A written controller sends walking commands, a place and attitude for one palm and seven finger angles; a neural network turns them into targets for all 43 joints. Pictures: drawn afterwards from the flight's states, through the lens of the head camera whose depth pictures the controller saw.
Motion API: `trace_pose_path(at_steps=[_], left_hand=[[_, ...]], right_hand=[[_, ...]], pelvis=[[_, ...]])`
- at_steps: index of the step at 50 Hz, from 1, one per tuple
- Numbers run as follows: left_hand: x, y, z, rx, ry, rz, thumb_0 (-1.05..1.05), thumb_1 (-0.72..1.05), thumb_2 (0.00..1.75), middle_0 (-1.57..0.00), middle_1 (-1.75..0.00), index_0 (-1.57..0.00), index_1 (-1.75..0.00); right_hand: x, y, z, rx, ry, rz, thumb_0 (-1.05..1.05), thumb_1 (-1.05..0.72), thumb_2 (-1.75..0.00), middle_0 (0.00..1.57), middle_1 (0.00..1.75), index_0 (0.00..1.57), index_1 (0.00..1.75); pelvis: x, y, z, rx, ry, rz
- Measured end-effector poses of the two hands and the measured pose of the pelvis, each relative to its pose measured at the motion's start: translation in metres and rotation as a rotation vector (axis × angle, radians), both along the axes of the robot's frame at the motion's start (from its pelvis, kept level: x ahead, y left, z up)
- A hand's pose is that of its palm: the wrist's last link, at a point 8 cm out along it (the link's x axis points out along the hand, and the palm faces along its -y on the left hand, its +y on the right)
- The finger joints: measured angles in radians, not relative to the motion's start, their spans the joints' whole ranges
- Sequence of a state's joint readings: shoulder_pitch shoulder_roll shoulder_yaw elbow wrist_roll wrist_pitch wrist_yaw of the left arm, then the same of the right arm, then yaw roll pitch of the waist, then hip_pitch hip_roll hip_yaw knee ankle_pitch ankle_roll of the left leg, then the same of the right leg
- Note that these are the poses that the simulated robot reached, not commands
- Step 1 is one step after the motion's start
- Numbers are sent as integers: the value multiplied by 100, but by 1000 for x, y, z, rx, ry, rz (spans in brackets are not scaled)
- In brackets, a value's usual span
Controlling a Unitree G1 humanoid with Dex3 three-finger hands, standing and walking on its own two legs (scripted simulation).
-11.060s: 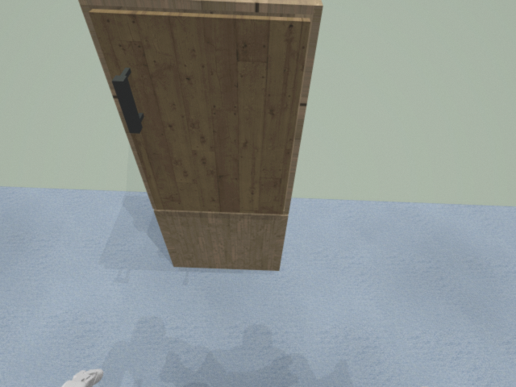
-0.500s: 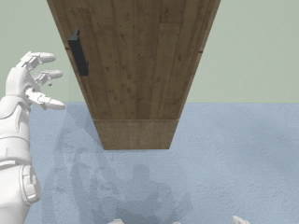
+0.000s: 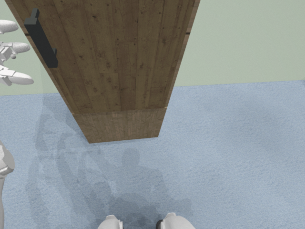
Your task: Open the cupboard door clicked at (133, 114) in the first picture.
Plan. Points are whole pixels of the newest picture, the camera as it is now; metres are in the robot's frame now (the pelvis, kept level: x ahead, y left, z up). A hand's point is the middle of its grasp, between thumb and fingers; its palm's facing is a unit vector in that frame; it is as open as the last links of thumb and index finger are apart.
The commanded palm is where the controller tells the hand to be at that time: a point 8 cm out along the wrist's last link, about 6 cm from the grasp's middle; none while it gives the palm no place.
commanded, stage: move the hooked fingers beside the handle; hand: left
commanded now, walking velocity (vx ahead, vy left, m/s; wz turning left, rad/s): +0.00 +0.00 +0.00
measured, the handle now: (44, 39) +0.57 +0.23 +0.12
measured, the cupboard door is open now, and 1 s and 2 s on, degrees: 0 0 0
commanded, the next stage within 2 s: slide the fingers in behind the handle in 1.66 s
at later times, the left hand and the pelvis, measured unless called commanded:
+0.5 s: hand (10, 52) +0.52 +0.29 +0.12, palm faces +0.04 -1.00 +0.02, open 14.0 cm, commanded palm +0.50 +0.33 +0.12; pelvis +0.02 +0.02 +0.00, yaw -1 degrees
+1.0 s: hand (14, 57) +0.50 +0.28 +0.12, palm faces +0.04 -1.00 -0.01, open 14.0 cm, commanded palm +0.50 +0.32 +0.12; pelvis +0.00 +0.01 -0.01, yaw +1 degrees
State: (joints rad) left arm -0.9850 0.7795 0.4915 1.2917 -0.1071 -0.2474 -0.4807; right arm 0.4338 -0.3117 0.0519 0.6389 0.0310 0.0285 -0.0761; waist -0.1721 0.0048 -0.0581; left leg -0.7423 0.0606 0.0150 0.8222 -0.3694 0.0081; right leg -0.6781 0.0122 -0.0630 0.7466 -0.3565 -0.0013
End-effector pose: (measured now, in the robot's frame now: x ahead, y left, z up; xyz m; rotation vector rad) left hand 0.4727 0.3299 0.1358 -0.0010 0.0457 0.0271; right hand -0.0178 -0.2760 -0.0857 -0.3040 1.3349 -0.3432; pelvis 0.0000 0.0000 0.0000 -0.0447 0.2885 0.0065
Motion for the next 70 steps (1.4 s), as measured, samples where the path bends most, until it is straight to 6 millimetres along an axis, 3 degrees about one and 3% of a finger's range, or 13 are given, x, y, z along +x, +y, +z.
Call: trace_pose_path(at_steps=[8, 14, 20, 30, 41, 47, 61, 70], left_hand=[[25, 3, -3, -9, -12, 12, -2, -50, 30, -30, -120, -30, -120], [31, 9, -10, 6, 10, -1, -2, -50, 30, -30, -120, -30, -120], [28, 13, -17, -7, 0, 1, -2, -50, 30, -30, -120, -30, -120], [19, 17, -10, 2, -28, 0, -2, -50, 30, -30, -120, -30, -120], [1, 11, -16, -11, -15, 22, -2, -50, 30, -30, -120, -30, -120], [3, 10, -14, 3, -15, 28, -2, -50, 29, -30, -120, -30, -120], [26, -3, -11, 5, -9, 7, -2, -50, 30, -30, -120, -30, -120], [21, 12, -13, 2, 1, 34, -2, -50, 30, -30, -120, -30, -120]], right_hand=[[-10, 6, 4, -12, 43, -24, 0, -90, -90, 20, 30, 21, 30], [-13, 17, 4, 5, 71, -42, 0, -90, -90, 20, 30, 21, 30], [-5, 28, 1, 32, 82, -38, 0, -90, -90, 20, 30, 21, 30], [24, 34, -2, 47, 17, -5, 0, -90, -90, 20, 30, 21, 30], [45, 29, -4, 46, -63, 47, 0, -90, -90, 20, 30, 21, 30], [33, 22, -6, 24, -48, 50, 0, -90, -90, 20, 30, 21, 30], [-28, 17, -1, 9, 78, -42, 0, -90, -90, 20, 30, 21, 30], [-31, 23, 0, 31, 99, -66, 0, -90, -90, 20, 30, 21, 30]], pelvis=[[2, 4, -3, -9, 41, -9], [8, 9, -4, -13, 57, -18], [15, 15, -3, -16, 56, -22], [20, 20, -2, -24, 37, -10], [10, 18, -3, -19, 6, 2], [0, 14, -6, -21, 13, 13], [-3, 8, -9, -18, 52, -12], [4, 7, -6, -19, 51, -20]])
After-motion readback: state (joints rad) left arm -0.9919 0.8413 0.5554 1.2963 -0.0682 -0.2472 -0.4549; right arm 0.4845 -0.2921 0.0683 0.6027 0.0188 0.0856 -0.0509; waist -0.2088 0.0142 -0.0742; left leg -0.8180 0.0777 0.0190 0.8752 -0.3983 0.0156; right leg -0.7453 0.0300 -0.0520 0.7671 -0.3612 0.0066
